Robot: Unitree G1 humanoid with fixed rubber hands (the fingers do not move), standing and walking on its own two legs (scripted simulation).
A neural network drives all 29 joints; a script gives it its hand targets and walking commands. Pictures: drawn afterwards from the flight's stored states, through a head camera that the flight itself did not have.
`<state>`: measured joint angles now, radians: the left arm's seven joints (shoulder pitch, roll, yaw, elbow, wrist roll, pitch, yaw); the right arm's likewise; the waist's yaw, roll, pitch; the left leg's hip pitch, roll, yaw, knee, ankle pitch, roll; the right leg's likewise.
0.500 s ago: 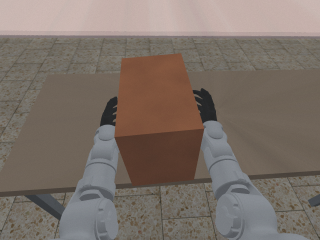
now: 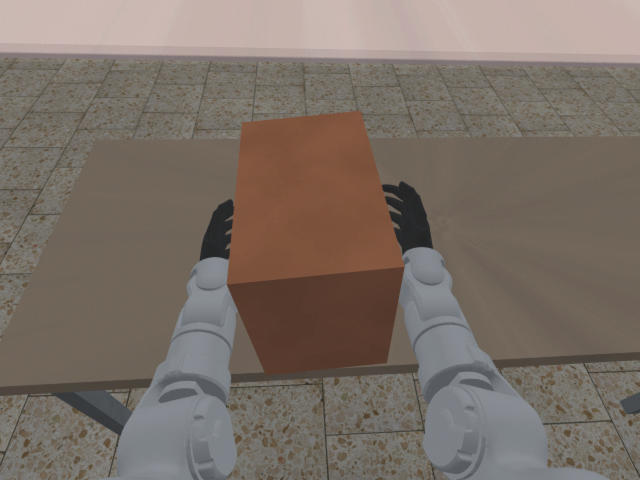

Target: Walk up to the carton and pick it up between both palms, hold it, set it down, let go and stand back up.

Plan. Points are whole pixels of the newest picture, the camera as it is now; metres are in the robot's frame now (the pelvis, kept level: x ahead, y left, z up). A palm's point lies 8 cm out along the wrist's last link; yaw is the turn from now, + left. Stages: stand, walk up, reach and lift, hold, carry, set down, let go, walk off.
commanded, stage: set down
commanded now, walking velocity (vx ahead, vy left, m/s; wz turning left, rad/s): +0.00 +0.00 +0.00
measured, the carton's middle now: (313, 241) +0.42 +0.02 +0.03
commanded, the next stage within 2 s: none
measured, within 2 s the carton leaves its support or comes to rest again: neither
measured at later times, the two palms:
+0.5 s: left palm (217, 264) +0.38 +0.16 +0.02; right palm (408, 246) +0.40 -0.11 +0.06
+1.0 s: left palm (217, 264) +0.40 +0.16 +0.00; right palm (400, 249) +0.41 -0.10 +0.03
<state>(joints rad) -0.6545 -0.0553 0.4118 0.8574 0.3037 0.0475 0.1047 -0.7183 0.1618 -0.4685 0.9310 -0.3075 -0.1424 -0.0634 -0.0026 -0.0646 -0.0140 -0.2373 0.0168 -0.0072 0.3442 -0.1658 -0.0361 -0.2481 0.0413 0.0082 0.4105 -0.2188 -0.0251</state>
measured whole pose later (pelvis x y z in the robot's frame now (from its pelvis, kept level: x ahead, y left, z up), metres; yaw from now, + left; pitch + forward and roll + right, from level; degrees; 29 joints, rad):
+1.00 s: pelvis +0.02 +0.01 +0.00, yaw +0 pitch +10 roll +0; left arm -0.67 -0.08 0.51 0.92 0.37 -0.09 0.09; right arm -0.72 0.20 -0.64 0.94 -0.48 -0.22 -0.01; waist 0.01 -0.06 -0.03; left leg -0.35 0.02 -0.01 0.37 -0.19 -0.03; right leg -0.34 0.04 0.01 0.40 -0.22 -0.03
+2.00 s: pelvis +0.02 +0.01 +0.00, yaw +0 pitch +11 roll +0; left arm -0.68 -0.11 0.59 0.92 0.47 -0.15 0.07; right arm -0.72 0.22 -0.75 0.94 -0.58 -0.26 0.03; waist 0.01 -0.07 -0.03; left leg -0.38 0.02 -0.01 0.38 -0.19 -0.03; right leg -0.37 0.04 0.01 0.40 -0.22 -0.03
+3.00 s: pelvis +0.03 +0.04 -0.02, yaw -1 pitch +26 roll -2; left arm -0.73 -0.03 0.36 1.09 0.15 -0.28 0.22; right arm -0.78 0.00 -0.35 1.20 -0.17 -0.30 -0.09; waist 0.01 -0.02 -0.23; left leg -0.78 0.02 -0.01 0.60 -0.21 -0.02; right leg -0.66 0.04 0.00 0.40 -0.20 -0.02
